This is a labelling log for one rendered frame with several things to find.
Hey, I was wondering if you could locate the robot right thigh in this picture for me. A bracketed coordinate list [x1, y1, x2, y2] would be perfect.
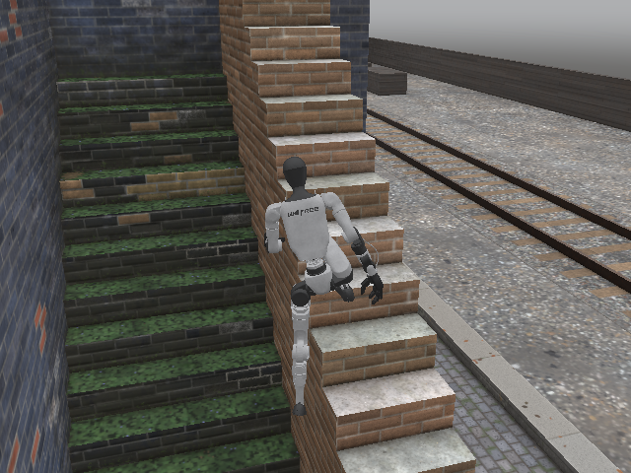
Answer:
[324, 236, 353, 287]

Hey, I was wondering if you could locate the right robot hand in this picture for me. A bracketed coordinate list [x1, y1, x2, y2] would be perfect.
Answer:
[361, 273, 384, 304]

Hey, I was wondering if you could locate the robot thigh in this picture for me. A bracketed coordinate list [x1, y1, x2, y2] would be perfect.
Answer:
[324, 236, 353, 287]
[291, 280, 311, 363]

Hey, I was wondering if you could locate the robot right forearm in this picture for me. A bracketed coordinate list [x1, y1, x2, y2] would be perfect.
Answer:
[351, 227, 378, 276]

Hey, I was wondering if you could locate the robot left upper arm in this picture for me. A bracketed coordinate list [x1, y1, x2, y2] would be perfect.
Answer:
[265, 202, 282, 253]

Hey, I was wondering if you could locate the left robot hand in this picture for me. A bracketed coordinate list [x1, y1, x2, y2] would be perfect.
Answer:
[264, 233, 285, 247]

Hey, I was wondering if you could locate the robot right upper arm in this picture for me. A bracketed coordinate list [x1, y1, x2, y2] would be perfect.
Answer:
[320, 192, 359, 243]

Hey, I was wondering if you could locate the robot left thigh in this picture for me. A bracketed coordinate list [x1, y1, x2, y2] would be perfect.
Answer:
[291, 280, 311, 363]

